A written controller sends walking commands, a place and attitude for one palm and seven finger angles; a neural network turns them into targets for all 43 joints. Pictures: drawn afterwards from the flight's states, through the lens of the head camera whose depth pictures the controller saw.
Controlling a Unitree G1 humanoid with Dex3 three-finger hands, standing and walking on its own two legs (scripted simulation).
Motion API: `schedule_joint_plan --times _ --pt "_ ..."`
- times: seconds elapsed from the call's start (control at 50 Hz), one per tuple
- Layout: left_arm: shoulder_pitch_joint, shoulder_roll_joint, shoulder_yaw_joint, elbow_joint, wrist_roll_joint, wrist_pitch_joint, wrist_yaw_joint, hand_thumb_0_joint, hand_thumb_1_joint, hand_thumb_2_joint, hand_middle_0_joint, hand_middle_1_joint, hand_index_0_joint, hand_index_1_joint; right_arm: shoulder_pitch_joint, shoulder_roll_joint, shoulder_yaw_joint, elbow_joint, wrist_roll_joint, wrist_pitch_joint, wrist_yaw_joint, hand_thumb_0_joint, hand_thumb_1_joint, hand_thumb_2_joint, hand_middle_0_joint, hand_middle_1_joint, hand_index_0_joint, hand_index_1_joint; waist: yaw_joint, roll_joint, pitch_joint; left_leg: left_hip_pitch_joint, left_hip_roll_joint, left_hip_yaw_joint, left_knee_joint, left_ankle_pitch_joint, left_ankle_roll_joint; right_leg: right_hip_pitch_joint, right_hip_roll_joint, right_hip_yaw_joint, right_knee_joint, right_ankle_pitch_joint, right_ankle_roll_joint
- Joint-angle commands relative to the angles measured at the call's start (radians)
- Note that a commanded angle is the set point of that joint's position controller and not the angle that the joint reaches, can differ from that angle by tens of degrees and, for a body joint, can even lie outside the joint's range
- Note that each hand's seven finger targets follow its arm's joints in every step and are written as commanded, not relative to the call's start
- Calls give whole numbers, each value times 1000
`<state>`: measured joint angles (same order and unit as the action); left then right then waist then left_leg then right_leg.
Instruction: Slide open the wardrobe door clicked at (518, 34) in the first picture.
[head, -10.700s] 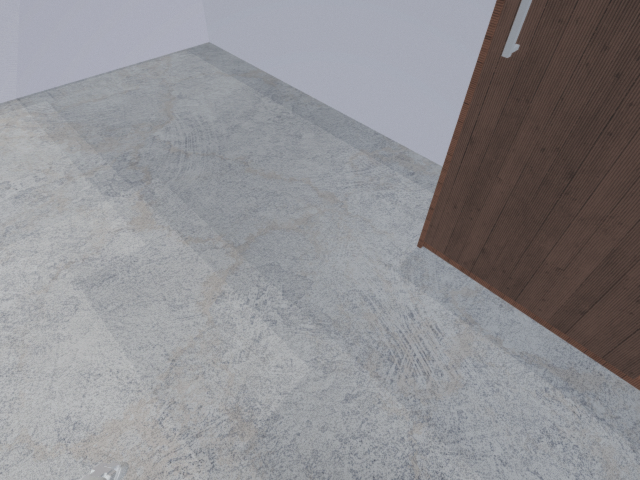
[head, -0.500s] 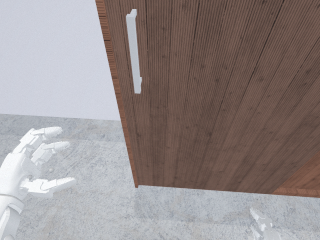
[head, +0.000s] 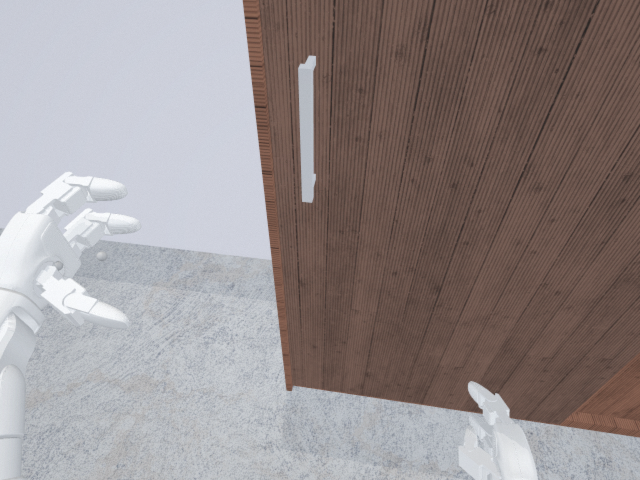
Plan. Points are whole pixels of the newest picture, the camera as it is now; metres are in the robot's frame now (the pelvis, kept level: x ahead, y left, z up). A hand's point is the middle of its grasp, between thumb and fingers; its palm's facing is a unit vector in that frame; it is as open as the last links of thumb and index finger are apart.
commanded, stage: raise the hand with hooked fingers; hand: left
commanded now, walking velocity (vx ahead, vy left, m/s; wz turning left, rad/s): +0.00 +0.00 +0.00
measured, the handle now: (309, 134) +0.55 +0.10 +0.19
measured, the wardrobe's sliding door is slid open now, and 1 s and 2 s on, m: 0.00 0.00 0.00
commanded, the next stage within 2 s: move the hooked fingers beside the handle in 0.62 s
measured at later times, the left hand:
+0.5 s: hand (112, 228) +0.28 +0.26 +0.22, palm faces +0.08 -0.99 -0.09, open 14.0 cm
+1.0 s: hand (149, 214) +0.32 +0.24 +0.20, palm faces +0.04 -1.00 -0.05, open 14.0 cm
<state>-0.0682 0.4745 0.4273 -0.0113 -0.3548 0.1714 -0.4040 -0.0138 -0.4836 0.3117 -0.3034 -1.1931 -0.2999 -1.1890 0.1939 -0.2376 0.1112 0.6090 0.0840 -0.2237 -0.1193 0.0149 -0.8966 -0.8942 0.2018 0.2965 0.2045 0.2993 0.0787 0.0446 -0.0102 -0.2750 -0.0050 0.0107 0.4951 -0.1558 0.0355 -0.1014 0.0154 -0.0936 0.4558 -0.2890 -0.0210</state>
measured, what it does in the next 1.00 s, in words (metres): stands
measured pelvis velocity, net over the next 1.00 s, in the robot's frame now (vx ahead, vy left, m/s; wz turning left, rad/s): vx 0.02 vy -0.02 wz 0.00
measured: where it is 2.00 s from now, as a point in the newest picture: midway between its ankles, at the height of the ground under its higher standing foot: outside the picture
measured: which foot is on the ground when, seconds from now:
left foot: down 0.00-1.00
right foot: down 0.00-1.00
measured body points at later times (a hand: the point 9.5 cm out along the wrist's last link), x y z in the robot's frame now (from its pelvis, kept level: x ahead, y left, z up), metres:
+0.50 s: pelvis +0.00 -0.02 +0.00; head -0.03 -0.03 +0.45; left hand +0.27 +0.31 +0.22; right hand +0.20 -0.24 -0.06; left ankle +0.07 +0.09 -0.74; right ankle -0.02 -0.11 -0.74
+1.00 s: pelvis +0.02 -0.02 +0.00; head -0.01 -0.04 +0.45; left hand +0.31 +0.30 +0.21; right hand +0.22 -0.24 -0.06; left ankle +0.07 +0.09 -0.74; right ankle -0.02 -0.11 -0.74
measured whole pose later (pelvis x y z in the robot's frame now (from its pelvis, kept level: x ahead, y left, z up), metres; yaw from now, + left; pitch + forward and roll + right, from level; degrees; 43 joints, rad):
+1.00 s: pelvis +0.02 -0.02 +0.00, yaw +0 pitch -3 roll -1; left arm -0.26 0.48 0.40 0.15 -0.32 0.29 -0.40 -0.02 -0.50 0.30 -0.30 -1.20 -0.30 -1.20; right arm 0.18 -0.27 0.09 0.61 0.11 -0.16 -0.11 0.02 -0.90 -0.89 0.20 0.30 0.20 0.30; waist 0.07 0.06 -0.02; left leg -0.27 0.00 0.00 0.49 -0.17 0.01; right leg -0.10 0.03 -0.09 0.46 -0.31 -0.04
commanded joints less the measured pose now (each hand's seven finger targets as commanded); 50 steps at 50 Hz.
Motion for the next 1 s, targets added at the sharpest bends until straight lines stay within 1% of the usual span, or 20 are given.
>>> schedule_joint_plan --times 0.0,0.06,0.1,0.16,0.28,0.34,0.4,0.46,0.48,0.56,0.6,0.66,0.68,0.74,0.76,0.78,0.84,0.88,0.94,0.98 --pt "-376 300 130 -162 -23 -34 1 0 -500 300 -300 -1200 -300 -1200 -144 -125 -52 -152 7 -53 -11 0 -900 -900 200 300 200 300 -20 116 -136 230 11 -84 -111 -63 -10 -151 8 50 -130 47 -9" --pt "-428 292 90 -95 -12 31 -17 0 -500 300 -300 -1200 -300 -1200 -150 -135 -50 -149 17 -43 -11 0 -900 -900 200 300 200 300 -29 99 -98 208 9 -90 -128 -118 -11 -170 4 50 -141 10 -4" --pt "-445 306 86 -45 -10 68 -26 0 -500 300 -300 -1200 -300 -1200 -158 -141 -50 -148 22 -37 -7 0 -900 -900 200 300 200 300 -28 47 -73 180 9 -87 -123 -129 -7 -174 -5 64 -156 -15 -1" --pt "-381 295 88 7 -15 100 -43 0 -500 300 -300 -1200 -300 -1200 -158 -148 -57 -161 24 -29 2 0 -900 -900 200 300 200 300 -17 2 -93 166 2 -83 -100 -108 -6 -176 -10 71 -149 -16 1" --pt "-418 355 153 -142 -27 32 -22 0 -500 300 -300 -1200 -300 -1200 -190 -134 -63 -184 18 -30 18 0 -900 -900 200 300 200 300 -9 25 -145 184 4 -65 -58 -55 -8 -158 -23 109 -153 -13 3" --pt "-442 359 176 -209 -22 -12 3 0 -500 300 -300 -1200 -300 -1200 -175 -132 -64 -180 12 -42 13 0 -900 -900 200 300 200 300 -9 86 -190 233 2 -61 -66 -2 -3 -137 -12 79 -131 60 -2" --pt "-423 352 178 -187 -14 -12 15 0 -500 300 -300 -1200 -300 -1200 -163 -132 -65 -167 10 -44 7 0 -900 -900 200 300 200 300 -10 114 -159 230 3 -58 -73 14 -3 -137 -11 75 -130 97 -3" --pt "-407 312 140 -114 -11 27 1 0 -500 300 -300 -1200 -300 -1200 -150 -137 -68 -160 16 -39 2 0 -900 -900 200 300 200 300 -19 81 -132 228 3 -59 -77 2 -1 -159 -6 71 -131 103 5" --pt "-381 300 126 -87 -12 39 -5 0 -500 300 -300 -1200 -300 -1200 -147 -140 -71 -155 18 -37 4 0 -900 -900 200 300 200 300 -20 29 -128 219 7 -55 -65 19 1 -151 -10 78 -133 126 11" --pt "-417 289 98 -86 -14 71 -33 0 -500 300 -300 -1200 -300 -1200 -152 -144 -69 -166 25 -28 5 0 -900 -900 200 300 200 300 -24 44 -145 230 0 -60 -60 40 2 -162 -7 70 -112 167 13" --pt "-412 309 120 -118 -20 58 -36 0 -500 300 -300 -1200 -300 -1200 -155 -142 -71 -172 23 -26 8 0 -900 -900 200 300 200 300 -19 19 -190 238 -2 -55 -44 79 5 -136 -11 76 -100 223 17" --pt "-426 338 158 -181 -25 25 -32 0 -500 300 -300 -1200 -300 -1200 -162 -134 -69 -184 18 -27 10 0 -900 -900 200 300 200 300 -10 44 -234 268 -6 -52 -41 117 5 -115 -5 68 -89 265 12" --pt "-395 361 179 -164 -27 19 -27 0 -500 300 -300 -1200 -300 -1200 -159 -134 -69 -179 15 -25 12 0 -900 -900 200 300 200 300 -5 20 -218 252 -3 -47 -32 123 5 -113 -8 78 -94 280 16" --pt "-424 302 142 -132 -28 18 -21 0 -500 300 -300 -1200 -300 -1200 -153 -132 -69 -168 19 -20 12 0 -900 -900 200 300 200 300 -19 32 -197 258 -4 -46 -43 121 5 -130 -1 61 -87 281 14" --pt "-415 293 136 -114 -28 28 -20 0 -500 300 -300 -1200 -300 -1200 -153 -131 -69 -171 19 -20 12 0 -900 -900 200 300 200 300 -15 58 -184 255 -4 -48 -45 112 2 -142 -2 62 -88 268 11" --pt "-407 311 145 -87 -24 34 -16 0 -500 300 -300 -1200 -300 -1200 -151 -135 -73 -163 20 -16 13 0 -900 -900 200 300 200 300 -16 34 -170 243 0 -43 -33 107 3 -144 -10 78 -97 274 18" --pt "-506 245 53 -56 -4 63 -10 0 -500 300 -300 -1200 -300 -1200 -151 -136 -69 -160 27 -6 7 0 -900 -900 200 300 200 300 -42 66 -139 238 -1 -49 -48 67 2 -185 -5 65 -101 212 15" --pt "-511 269 61 -36 4 67 1 0 -500 300 -300 -1200 -300 -1200 -153 -141 -73 -159 25 -3 4 0 -900 -900 200 300 200 300 -40 29 -144 232 4 -50 -39 61 4 -181 -11 80 -109 201 15" --pt "-626 242 15 -69 17 49 14 0 -500 300 -300 -1200 -300 -1200 -156 -135 -68 -164 23 1 -3 0 -900 -900 200 300 200 300 -53 59 -187 256 -2 -57 -48 59 6 -179 -6 65 -100 183 9" --pt "-644 276 38 -44 20 26 29 0 -500 300 -300 -1200 -300 -1200 -150 -137 -71 -153 20 3 -6 0 -900 -900 200 300 200 300 -54 22 -200 259 3 -55 -45 57 8 -172 -4 70 -110 172 10"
